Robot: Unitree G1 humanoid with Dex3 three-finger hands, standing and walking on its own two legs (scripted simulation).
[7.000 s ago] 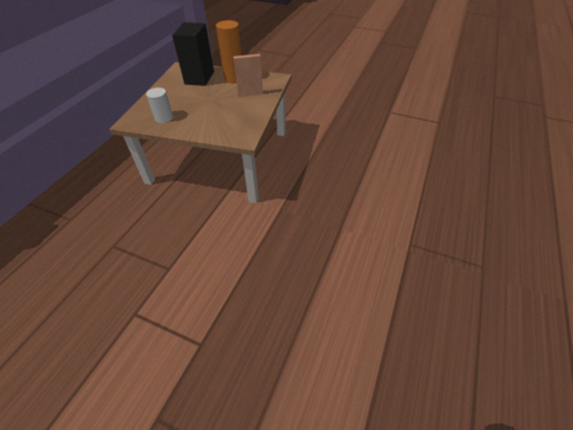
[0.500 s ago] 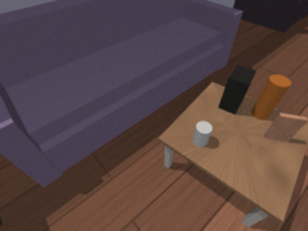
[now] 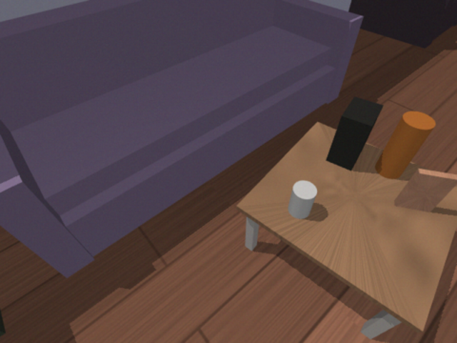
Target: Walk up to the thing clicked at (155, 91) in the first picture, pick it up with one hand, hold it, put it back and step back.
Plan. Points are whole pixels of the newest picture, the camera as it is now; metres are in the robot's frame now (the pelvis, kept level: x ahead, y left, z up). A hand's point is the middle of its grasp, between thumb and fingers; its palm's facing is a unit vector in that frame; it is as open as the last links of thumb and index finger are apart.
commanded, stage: stand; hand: left
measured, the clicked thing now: (301, 200) +0.65 -0.22 -0.36
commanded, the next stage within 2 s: walk up in 0.54 s
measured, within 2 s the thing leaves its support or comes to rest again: neither
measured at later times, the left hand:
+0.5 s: hand out of the picture +0.08 +0.25 -0.15, palm faces -0.01 -0.94 -0.35, open 7.4 cm
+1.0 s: hand (152, 328) +0.18 +0.19 -0.16, palm faces -0.27 -0.89 -0.36, open 7.4 cm
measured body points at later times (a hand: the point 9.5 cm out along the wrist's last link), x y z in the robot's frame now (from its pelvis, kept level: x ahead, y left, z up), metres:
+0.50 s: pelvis +0.00 +0.00 +0.00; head +0.00 -0.01 +0.45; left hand +0.08 +0.30 -0.13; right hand +0.07 -0.30 -0.14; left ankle -0.05 +0.13 -0.75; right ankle +0.03 -0.10 -0.75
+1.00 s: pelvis +0.07 -0.06 -0.02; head +0.09 -0.08 +0.42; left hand +0.19 +0.23 -0.13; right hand +0.08 -0.41 -0.13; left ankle +0.12 +0.06 -0.70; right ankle +0.09 -0.20 -0.75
